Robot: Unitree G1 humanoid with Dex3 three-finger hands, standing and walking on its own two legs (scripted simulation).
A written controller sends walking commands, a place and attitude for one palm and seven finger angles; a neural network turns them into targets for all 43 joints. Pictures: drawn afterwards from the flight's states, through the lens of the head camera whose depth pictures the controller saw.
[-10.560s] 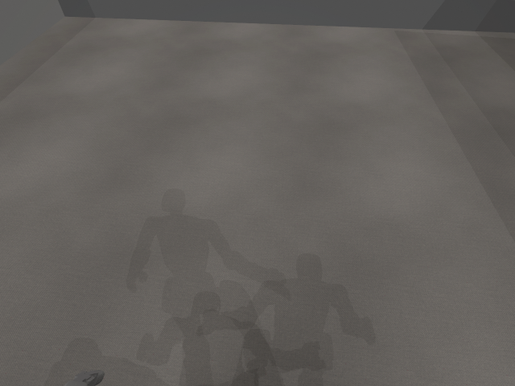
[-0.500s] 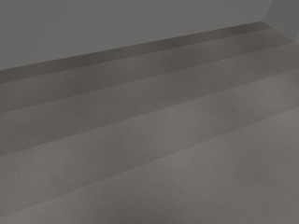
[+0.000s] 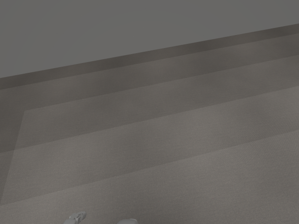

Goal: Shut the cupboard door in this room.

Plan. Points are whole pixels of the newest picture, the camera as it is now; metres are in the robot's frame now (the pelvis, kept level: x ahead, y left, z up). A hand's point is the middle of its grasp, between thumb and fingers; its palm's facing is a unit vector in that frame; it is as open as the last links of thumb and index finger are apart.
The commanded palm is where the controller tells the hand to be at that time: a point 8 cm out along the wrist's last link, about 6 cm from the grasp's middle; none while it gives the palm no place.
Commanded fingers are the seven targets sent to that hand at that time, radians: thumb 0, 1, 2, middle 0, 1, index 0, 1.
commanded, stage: turn or walk to find it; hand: left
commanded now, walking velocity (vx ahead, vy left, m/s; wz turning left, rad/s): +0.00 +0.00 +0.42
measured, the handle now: out of the picture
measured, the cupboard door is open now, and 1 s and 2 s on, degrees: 77 77 77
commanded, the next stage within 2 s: none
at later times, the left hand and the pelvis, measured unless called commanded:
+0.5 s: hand out of the picture -0.04 +0.26 -0.18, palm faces +0.27 -0.93 -0.25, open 7.4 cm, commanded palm none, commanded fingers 0.00 0.90 0.90 -0.20 -0.30 -0.20 -0.30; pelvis -0.02 +0.04 +0.00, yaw +13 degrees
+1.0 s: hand out of the picture -0.04 +0.19 -0.14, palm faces +0.44 -0.86 -0.26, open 7.4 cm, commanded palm none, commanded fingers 0.00 0.90 0.90 -0.20 -0.30 -0.20 -0.30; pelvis -0.03 -0.02 +0.01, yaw +26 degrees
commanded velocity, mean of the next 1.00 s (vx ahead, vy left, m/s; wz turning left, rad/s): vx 0.00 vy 0.00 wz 0.42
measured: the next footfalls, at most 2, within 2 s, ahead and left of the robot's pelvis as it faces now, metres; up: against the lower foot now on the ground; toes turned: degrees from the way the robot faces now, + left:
left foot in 0.36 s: -0.01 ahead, +0.15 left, +0.00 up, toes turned +15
right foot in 0.80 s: +0.06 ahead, -0.09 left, +0.00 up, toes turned +17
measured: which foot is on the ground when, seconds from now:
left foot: up 0.00-0.34, down 0.36-0.82, up 0.84-1.00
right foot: down 0.00-0.36, up 0.38-0.78, down 0.80-1.00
